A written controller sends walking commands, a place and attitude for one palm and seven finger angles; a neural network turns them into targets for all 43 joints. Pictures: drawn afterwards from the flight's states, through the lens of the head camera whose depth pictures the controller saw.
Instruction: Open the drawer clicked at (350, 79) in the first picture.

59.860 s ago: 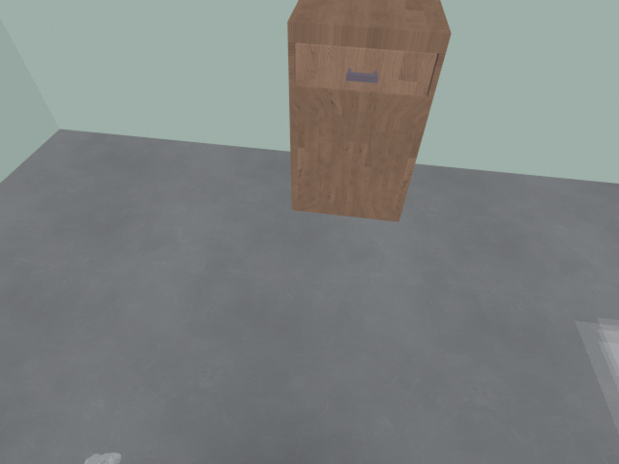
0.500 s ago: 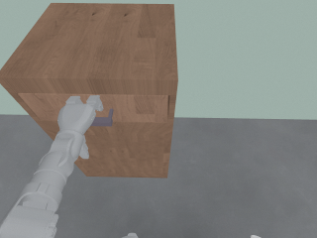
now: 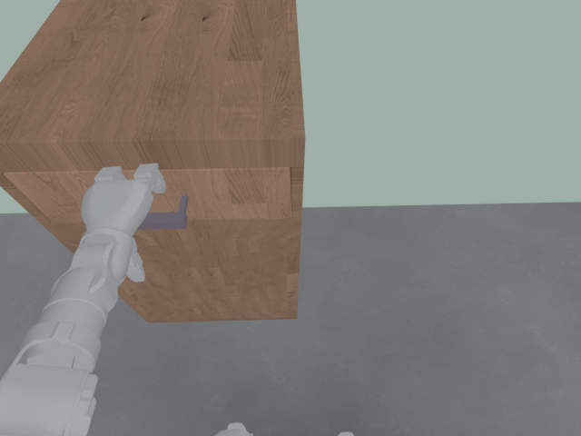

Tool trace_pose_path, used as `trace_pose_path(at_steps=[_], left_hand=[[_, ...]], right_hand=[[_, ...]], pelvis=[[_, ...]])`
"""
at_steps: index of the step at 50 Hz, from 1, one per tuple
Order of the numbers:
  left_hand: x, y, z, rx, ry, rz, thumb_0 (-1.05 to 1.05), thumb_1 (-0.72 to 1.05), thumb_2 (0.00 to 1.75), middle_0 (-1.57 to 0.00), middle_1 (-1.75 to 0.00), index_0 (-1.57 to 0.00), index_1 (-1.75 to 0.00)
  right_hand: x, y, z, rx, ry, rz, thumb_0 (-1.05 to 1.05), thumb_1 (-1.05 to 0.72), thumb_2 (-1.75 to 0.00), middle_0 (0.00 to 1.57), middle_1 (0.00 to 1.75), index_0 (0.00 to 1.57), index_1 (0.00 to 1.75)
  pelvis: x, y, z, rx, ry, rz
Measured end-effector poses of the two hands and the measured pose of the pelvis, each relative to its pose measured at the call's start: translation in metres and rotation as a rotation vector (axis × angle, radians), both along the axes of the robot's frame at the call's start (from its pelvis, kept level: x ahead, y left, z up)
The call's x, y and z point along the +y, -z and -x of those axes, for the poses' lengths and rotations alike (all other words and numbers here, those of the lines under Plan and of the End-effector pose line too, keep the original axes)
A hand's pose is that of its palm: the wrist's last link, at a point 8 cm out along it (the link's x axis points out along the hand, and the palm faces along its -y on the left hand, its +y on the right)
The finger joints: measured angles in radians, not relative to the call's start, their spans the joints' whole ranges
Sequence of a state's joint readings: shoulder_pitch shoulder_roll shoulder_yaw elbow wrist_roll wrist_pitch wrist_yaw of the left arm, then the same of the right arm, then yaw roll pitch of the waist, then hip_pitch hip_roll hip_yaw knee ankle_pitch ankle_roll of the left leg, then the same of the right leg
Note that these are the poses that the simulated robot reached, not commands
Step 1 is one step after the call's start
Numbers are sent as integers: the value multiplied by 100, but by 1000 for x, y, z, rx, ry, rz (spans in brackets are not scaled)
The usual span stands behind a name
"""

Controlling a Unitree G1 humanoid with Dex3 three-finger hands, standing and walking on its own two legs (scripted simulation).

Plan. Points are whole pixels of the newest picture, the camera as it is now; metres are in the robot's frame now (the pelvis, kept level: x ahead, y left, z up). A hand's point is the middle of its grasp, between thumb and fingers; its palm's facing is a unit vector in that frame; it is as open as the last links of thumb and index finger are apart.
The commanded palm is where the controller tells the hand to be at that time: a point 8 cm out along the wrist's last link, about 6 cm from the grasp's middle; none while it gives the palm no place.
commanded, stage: re-aim the fingers above the handle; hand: left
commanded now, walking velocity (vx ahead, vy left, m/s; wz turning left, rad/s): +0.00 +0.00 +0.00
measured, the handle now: (157, 211) +0.48 +0.23 -0.04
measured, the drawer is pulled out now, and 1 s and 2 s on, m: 0.00 0.00 0.00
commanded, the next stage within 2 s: lower the fingers behind the handle in 1.48 s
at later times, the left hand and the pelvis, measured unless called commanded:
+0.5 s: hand (133, 223) +0.43 +0.25 +0.01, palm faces -0.05 -0.04 -1.00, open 13.8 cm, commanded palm +0.41 +0.22 +0.07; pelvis +0.00 +0.01 +0.00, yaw +0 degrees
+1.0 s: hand (151, 226) +0.42 +0.21 +0.01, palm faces -0.06 -0.06 -1.00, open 13.8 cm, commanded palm +0.40 +0.22 +0.07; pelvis +0.00 +0.00 +0.00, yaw +1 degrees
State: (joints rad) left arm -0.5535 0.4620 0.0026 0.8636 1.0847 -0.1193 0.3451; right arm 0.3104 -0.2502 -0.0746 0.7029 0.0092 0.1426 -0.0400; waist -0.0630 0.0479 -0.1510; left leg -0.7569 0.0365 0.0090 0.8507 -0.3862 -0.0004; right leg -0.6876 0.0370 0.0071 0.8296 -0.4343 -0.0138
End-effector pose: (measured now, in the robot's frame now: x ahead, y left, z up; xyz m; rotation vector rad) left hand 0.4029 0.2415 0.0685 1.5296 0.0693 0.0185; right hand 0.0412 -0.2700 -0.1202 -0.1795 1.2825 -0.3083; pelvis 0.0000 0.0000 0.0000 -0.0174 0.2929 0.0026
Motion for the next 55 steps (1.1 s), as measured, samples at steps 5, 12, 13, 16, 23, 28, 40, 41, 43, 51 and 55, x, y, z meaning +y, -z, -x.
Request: trace_pose_path(at_steps=[5, 12, 13, 16, 23, 28, 40, 41, 43, 51, 55], left_hand=[[14, 4, 1, 33, -47, -18, 0, -49, 30, -32, -120, -32, -120], [5, 4, -1, 39, 19, 13, 0, -49, 30, -32, -120, -32, -120], [3, 4, -2, 31, 30, 18, 0, -49, 30, -32, -120, -32, -120], [0, 3, -5, 2, 39, 23, 0, -49, 30, -32, -120, -32, -120], [11, 6, -8, 12, -24, -12, 0, -49, 30, -32, -120, -32, -120], [-10, 5, -3, 20, 30, 29, 0, -49, 30, -32, -120, -32, -120], [-10, 1, -5, -10, -38, -22, 0, -49, 30, -32, -120, -32, -120], [-8, 1, -5, 4, -49, -25, 0, -49, 30, -32, -120, -32, -120], [-6, 0, -3, 27, -52, -20, 0, -49, 30, -32, -120, -32, -120], [-27, 0, 5, 17, 59, 23, 0, -49, 30, -32, -120, -32, -120], [-27, 1, 4, -23, 44, 10, 0, -49, 30, -32, -120, -32, -120]], right_hand=[[1, -1, 5, 10, 5, 3, 1, -91, -90, 20, 30, 20, 30], [5, -3, 5, 6, -6, 18, 1, -91, -90, 20, 30, 20, 30], [6, -3, 4, 5, -9, 18, 1, -91, -90, 20, 30, 20, 30], [9, -3, 2, -3, -11, 14, 0, -91, -90, 20, 30, 20, 30], [17, 0, 0, -12, -9, -7, 0, -91, -90, 20, 30, 20, 30], [24, -1, -1, -8, -17, -21, 0, -91, -90, 20, 30, 20, 30], [24, 0, -9, -41, -12, -44, 0, -91, -90, 20, 30, 20, 30], [23, 0, -9, -42, -13, -43, 0, -91, -90, 20, 30, 20, 30], [21, -2, -9, -43, -13, -38, 0, -91, -90, 20, 30, 20, 30], [8, -5, -14, -48, -28, -9, 1, -91, -90, 20, 30, 20, 30], [3, -4, -17, -58, -28, -6, 1, -91, -90, 20, 30, 20, 30]], pelvis=[[1, 0, 2, 3, -2, 2], [6, 0, 3, 2, -11, 9], [7, 0, 3, 4, -11, 10], [9, 2, 3, 10, -7, 10], [13, 2, 4, 16, 0, 12], [16, -1, 1, 1, -8, 14], [11, -2, 2, -9, 5, 4], [10, -2, 2, -11, 4, 3], [9, -4, 1, -15, 1, 3], [4, -4, -1, -25, -9, 1], [1, -2, 1, -16, -6, -2]])
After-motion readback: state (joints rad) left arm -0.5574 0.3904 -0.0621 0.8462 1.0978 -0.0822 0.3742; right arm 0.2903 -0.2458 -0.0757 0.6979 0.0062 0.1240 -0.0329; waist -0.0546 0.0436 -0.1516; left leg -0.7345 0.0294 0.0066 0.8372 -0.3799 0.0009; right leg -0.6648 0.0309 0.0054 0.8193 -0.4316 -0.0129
